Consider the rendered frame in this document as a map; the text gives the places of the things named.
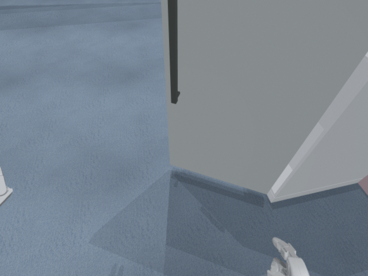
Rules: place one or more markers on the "fridge door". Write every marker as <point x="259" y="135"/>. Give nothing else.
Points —
<point x="255" y="77"/>

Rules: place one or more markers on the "left robot hand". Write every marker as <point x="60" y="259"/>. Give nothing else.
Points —
<point x="5" y="192"/>

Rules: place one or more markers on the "right robot hand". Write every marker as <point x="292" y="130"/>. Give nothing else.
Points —
<point x="294" y="265"/>

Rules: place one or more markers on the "handle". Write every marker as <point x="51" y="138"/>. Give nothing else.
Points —
<point x="173" y="46"/>

